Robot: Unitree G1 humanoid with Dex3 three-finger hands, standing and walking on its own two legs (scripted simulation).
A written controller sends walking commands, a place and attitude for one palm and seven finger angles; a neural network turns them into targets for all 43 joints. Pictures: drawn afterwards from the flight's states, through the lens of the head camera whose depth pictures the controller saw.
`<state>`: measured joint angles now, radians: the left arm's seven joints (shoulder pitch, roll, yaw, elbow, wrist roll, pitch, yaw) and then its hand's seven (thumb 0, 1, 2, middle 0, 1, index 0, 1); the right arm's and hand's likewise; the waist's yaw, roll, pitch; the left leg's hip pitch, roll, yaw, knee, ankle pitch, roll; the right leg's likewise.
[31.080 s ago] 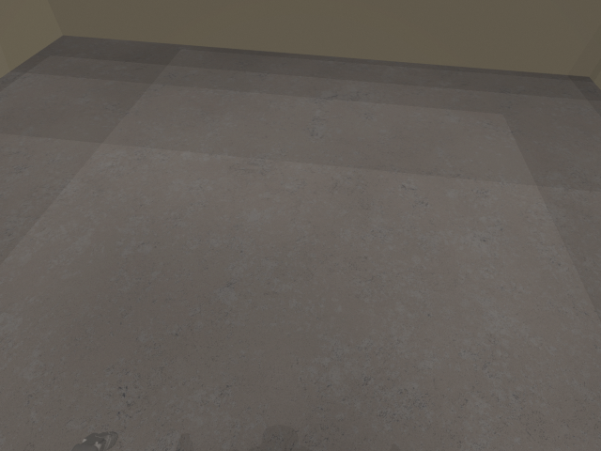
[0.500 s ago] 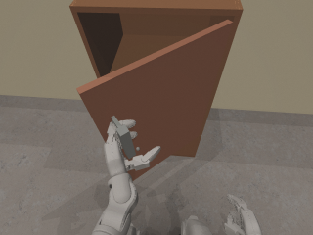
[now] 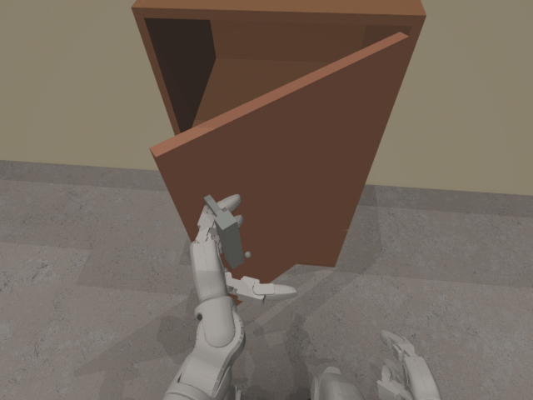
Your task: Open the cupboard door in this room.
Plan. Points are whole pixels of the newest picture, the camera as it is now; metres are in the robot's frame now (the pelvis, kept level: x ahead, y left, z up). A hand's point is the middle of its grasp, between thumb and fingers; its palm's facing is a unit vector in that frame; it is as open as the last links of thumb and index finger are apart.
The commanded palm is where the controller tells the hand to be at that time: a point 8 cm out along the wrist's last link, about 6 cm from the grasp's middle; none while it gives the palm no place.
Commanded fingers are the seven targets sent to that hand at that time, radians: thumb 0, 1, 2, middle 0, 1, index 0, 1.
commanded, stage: slide the hand sideways off the handle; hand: left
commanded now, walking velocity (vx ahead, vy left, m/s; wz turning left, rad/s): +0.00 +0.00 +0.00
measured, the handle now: (223, 232) +0.35 +0.09 +0.04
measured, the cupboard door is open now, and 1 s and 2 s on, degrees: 42 42 42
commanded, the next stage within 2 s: draw the hand back to the body in 1.20 s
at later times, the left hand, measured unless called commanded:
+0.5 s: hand (245, 286) +0.27 +0.05 +0.04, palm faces -0.17 -0.98 -0.03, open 16.1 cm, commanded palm +0.25 +0.13 +0.04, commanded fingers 0.00 -0.50 0.30 -0.15 -0.30 -0.15 -0.30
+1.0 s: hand (198, 308) +0.24 +0.11 +0.04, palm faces -0.10 -0.99 -0.03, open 16.2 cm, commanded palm +0.21 +0.17 +0.04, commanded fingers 0.00 -0.50 0.30 -0.15 -0.30 -0.15 -0.30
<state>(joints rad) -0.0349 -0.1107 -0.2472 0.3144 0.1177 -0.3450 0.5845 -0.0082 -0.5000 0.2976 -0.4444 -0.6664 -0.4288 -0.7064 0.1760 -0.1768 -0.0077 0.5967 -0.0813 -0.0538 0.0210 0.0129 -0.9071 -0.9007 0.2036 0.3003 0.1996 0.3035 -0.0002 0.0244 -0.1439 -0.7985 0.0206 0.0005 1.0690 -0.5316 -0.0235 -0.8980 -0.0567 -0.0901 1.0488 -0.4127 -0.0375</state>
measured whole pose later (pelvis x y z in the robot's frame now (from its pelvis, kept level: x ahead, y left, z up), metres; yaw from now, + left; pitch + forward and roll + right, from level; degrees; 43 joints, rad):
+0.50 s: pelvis -0.01 +0.01 -0.01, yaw -1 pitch +14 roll +1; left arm 0.10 0.04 -0.24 0.13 0.01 -0.35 0.07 -0.01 -0.50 0.30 -0.20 -0.33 -0.19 -0.33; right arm 0.23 -0.21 0.01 0.47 -0.02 -0.06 0.01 0.01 -0.91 -0.90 0.20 0.30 0.20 0.30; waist -0.01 0.01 -0.12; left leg -0.80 0.01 0.03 1.11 -0.55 0.00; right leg -0.91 -0.07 -0.06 1.09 -0.42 -0.02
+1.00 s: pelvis +0.01 +0.00 -0.01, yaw +0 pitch +16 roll +0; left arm 0.38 0.13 -0.10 -0.11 -0.09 -0.35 -0.09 -0.01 -0.50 0.30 -0.17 -0.31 -0.18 -0.32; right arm 0.23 -0.22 0.00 0.43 0.00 -0.09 -0.02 0.01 -0.91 -0.90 0.20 0.30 0.20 0.30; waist 0.01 0.02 -0.14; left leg -0.83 0.02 -0.01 1.15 -0.60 -0.02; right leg -0.93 -0.06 -0.09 1.13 -0.48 -0.03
